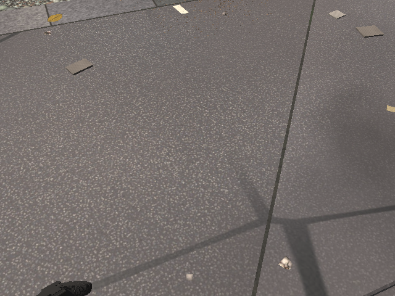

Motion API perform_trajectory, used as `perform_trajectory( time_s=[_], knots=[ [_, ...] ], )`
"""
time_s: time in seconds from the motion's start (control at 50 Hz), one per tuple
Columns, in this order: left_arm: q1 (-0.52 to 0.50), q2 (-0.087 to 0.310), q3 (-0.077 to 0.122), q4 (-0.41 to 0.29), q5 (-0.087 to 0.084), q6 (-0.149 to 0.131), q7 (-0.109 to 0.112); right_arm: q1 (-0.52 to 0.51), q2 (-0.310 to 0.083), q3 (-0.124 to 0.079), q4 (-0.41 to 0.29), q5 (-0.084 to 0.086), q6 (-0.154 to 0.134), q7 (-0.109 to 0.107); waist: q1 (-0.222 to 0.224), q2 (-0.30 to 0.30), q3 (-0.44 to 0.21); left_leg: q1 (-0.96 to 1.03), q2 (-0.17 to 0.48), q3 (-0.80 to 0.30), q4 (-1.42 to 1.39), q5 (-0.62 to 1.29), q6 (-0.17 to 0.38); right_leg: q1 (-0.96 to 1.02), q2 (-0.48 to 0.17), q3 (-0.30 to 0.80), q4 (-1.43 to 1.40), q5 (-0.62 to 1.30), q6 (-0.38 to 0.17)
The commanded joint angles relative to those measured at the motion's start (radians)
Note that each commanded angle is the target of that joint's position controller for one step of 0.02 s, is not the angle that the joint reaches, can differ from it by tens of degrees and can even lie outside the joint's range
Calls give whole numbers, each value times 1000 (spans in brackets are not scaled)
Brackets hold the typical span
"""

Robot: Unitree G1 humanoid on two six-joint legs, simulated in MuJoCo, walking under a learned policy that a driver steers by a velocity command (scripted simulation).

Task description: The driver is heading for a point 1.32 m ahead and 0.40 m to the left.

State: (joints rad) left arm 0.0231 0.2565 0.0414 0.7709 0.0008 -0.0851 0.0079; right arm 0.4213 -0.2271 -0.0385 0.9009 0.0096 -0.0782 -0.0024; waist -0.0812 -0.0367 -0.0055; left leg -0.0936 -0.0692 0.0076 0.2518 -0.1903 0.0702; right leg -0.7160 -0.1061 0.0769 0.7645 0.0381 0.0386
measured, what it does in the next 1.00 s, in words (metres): walks ahead, turning left: right foot, then left foot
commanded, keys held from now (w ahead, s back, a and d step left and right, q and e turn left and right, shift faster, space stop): w+q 0.88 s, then w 0.08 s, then no key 0.04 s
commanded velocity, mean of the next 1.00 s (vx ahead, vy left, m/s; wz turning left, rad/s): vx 0.50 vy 0.00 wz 0.54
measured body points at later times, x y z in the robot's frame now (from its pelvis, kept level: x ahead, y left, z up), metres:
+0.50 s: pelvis +0.23 -0.02 +0.00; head +0.22 +0.01 +0.45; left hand +0.28 +0.29 -0.13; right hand +0.43 -0.27 -0.08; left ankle +0.24 +0.08 -0.71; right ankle +0.24 -0.18 -0.73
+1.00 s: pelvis +0.46 +0.04 +0.02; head +0.48 +0.05 +0.47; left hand +0.50 +0.36 -0.06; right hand +0.66 -0.17 -0.10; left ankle +0.28 +0.08 -0.64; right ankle +0.57 -0.03 -0.71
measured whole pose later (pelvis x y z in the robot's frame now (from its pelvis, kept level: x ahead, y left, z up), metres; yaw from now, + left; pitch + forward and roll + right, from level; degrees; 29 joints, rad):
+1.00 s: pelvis +0.46 +0.04 +0.02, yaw +34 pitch +1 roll -3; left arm 0.04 0.24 0.07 0.73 0.00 -0.10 -0.02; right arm 0.38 -0.27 -0.08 0.73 0.04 -0.03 -0.04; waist -0.05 0.04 0.02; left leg -0.30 -0.04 -0.16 1.06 -0.47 0.02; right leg -0.35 0.06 -0.01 0.51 -0.19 -0.03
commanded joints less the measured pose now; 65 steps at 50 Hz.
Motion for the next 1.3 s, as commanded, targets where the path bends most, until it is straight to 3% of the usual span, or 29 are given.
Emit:
perform_trajectory(
  time_s=[0.02, 0.1, 0.14, 0.16, 0.18, 0.2, 0.22, 0.26, 0.3, 0.36, 0.44, 0.48, 0.5, 0.52, 0.54, 0.56, 0.6, 0.62, 0.76, 0.88, 0.92, 0.94, 0.96, 0.98, 1.02, 1.1, 1.2, 1.26, 1.3],
  knots=[
    [-99, 34, -2, -69, -9, -12, -13, -6, -172, -39, -73, 12, -4, -16, 12, 96, 66, -82, 245, -210, -86, 39, 155, 90, 55, -37, -137, 37, 24],
    [-148, 78, 9, -107, -23, -33, -30, 23, -197, -52, -70, 17, 25, -27, 17, 139, 64, 36, 291, -304, 7, 25, 128, 167, 80, -14, -314, -76, 9],
    [-153, 108, 31, -115, -13, -54, -38, 157, -112, -30, -37, 25, 35, -17, -22, 86, -48, 9, 207, -292, 135, 287, 85, 444, 127, -60, -355, -76, -38],
    [-67, 106, 45, -104, -15, -64, -42, 147, -114, -23, -32, 35, 36, -11, 36, 94, -152, -89, 166, -257, 283, 455, 34, 694, 105, -18, -349, 8, -76],
    [136, 135, 63, -54, -23, -58, -41, 53, -146, -27, -70, 33, 36, -8, 141, 90, -302, -316, 141, -229, 493, 424, -15, 1053, 15, 65, -300, 40, -115],
    [334, 195, 88, -8, -35, -27, -21, -64, -147, -27, -141, 8, 29, -7, 249, -26, -403, -534, 80, -177, 736, -28, -59, 1272, -148, 186, -327, -101, -164],
    [365, 201, 85, 16, -32, -2, -6, -35, -102, -15, -175, 16, 27, -7, 210, -175, -472, -690, 72, -152, 940, -441, -71, 1348, -340, 393, -336, -113, -245],
    [219, 100, 65, -7, -13, 24, 18, -131, -155, -36, -199, 41, 56, -24, 174, -58, -264, -695, 171, -72, 998, -347, -74, 1023, -277, 277, -445, -298, -191],
    [74, 57, 46, -8, -1, 22, 10, -138, -122, -44, -218, 23, 86, -22, 78, -100, -94, -577, 205, -29, 985, -326, -76, 696, -202, 122, -521, -307, -136],
    [-77, 111, 58, -29, 1, 3, -5, -16, -100, -51, -220, 19, 123, -7, -57, -138, -26, -351, 199, 15, 960, -206, -68, 422, -153, -56, -606, -273, -112],
    [-126, 162, 76, -23, -16, -9, -24, 25, -135, -66, -203, 20, 142, 5, -106, -107, -25, -153, 175, 93, 653, -257, -36, 394, -138, -150, -520, -356, -125],
    [-110, 166, 77, -9, -22, -1, -24, 76, -134, -74, -175, 21, 146, 9, -132, -49, -26, -35, 137, 157, 498, -202, -7, 394, -133, -186, -370, -346, -127],
    [-110, 134, 68, -7, -11, 10, -20, 186, -150, -90, -117, 12, 141, 9, -173, 59, -47, 82, 67, 194, 401, -191, 16, 370, -69, -240, -123, -244, -112],
    [-137, 62, 41, -25, 16, 25, -27, 308, -146, -94, -59, 4, 133, 11, -215, 261, -14, 190, 66, 122, 370, -183, 67, 170, 15, -261, 308, -587, -70],
    [-101, -8, 22, -153, -35, 16, -32, 172, -260, -87, -125, -9, 85, 23, -37, 579, 39, 100, 301, -741, -6, -599, 307, -180, 169, -104, 575, -728, -44],
    [-149, 69, 20, -166, -72, -17, -54, 15, -235, -69, -218, -8, 42, 31, -5, 347, 106, -17, 449, -899, -147, -590, 310, -195, 92, -10, 642, -623, -73],
    [-122, 110, 25, -137, -36, -46, -55, -34, -217, -54, -232, -9, 5, 32, 46, 63, 109, -134, 373, -685, -63, -333, 211, -43, 38, 10, 493, -448, -95],
    [-123, 105, 26, -134, -9, -48, -41, -78, -235, -60, -234, -8, 9, 21, 66, 68, 83, -143, 341, -596, -51, -221, 189, 8, 37, -2, 409, -456, -75],
    [-245, 13, 10, -152, -17, -13, -44, 55, -141, -45, -207, 16, 19, -46, 3, 101, 42, 4, 205, -359, -17, 10, 144, 127, 140, -57, -106, -157, -3],
    [-105, 95, 61, -144, -26, -27, -33, -27, -163, -76, -226, 24, 39, -38, 94, 185, -5, -107, 189, -404, 123, 132, 81, 492, 150, -50, -311, -139, -18],
    [234, 168, 94, -70, -10, -22, -15, -104, -85, -55, -271, -19, 30, -24, 243, 68, -231, -299, 86, -289, 550, 47, 4, 951, -25, 89, -301, -203, -104],
    [262, 217, 91, -55, 22, -20, -23, 11, 3, -33, -294, 3, 19, -30, 148, -212, -246, -576, -23, -230, 794, -372, -49, 1095, -224, 513, -431, -311, -241],
    [233, 190, 93, -41, 16, -21, -29, 101, -68, -44, -262, 55, 17, -35, 117, -282, -197, -701, 36, -201, 973, -340, -60, 1035, -289, 717, -520, -568, -342],
    [169, 102, 72, -58, 1, -23, -27, 23, -120, -53, -254, 51, 20, -34, 127, -168, -71, -722, 70, -174, 1049, -280, -64, 912, -267, 615, -542, -508, -341],
    [106, 58, 51, -50, 9, -21, -25, -100, -131, -60, -270, 5, 19, -30, 95, -13, 4, -636, 104, -162, 1050, -220, -64, 705, -191, 358, -513, -81, -298],
    [103, 71, 42, -2, 7, -35, -19, -158, -65, -40, -296, -10, 25, -15, 56, -37, -15, -507, 121, -111, 762, -181, -87, 586, -117, 95, -499, 444, -270],
    [153, 173, 58, 39, -18, -1, -6, -273, -74, -19, -318, -4, 27, 8, 96, -59, -84, -294, 90, -36, 413, 83, -84, 567, -86, -6, -476, 436, -236],
    [157, 176, 51, 49, -35, 10, -6, -284, -110, -30, -324, -14, 33, 10, 72, -48, -83, -180, 69, -33, 244, 184, -39, 572, -84, 3, -390, 306, -190],
    [203, 129, 30, 59, -15, 4, -9, -237, -185, -54, -318, -31, 34, -5, 54, 20, -126, 27, 134, -94, 175, 509, 23, 499, -3, -38, -238, 158, -113]
  ],
)
Keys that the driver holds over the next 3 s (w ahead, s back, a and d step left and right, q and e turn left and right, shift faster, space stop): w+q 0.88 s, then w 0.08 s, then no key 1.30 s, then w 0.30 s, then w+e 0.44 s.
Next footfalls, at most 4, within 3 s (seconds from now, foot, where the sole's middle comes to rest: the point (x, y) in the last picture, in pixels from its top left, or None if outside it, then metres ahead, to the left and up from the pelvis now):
0.10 right None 0.28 -0.17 -0.76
0.50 left None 0.28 0.09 -0.75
0.92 right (188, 264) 0.60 -0.01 -0.75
1.30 left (99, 270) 0.60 0.29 -0.75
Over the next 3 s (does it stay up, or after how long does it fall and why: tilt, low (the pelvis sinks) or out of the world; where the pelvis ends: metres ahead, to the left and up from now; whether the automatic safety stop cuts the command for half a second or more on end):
stays up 0.83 0.31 0.00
